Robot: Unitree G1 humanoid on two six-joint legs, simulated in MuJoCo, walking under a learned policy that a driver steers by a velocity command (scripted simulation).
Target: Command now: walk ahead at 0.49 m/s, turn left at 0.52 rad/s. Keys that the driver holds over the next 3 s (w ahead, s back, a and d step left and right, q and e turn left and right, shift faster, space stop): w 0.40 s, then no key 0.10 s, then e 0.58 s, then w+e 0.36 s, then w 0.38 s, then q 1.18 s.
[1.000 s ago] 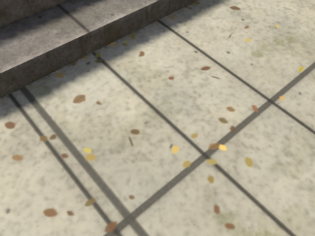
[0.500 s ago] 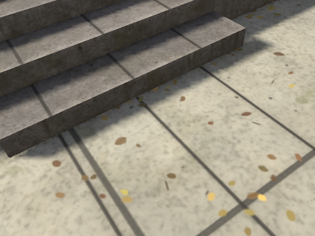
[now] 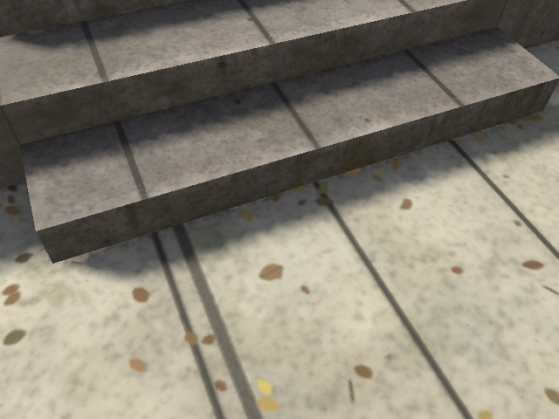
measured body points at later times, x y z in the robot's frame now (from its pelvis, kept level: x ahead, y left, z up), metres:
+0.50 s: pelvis +0.29 -0.04 +0.00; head +0.32 -0.04 +0.45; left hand +0.29 +0.23 -0.13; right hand +0.47 -0.28 -0.11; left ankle +0.41 +0.15 -0.69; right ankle +0.28 -0.13 -0.75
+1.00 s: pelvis +0.40 +0.00 -0.02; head +0.42 -0.01 +0.43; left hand +0.53 +0.27 -0.13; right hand +0.49 -0.28 -0.14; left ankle +0.49 +0.13 -0.75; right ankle +0.39 -0.09 -0.73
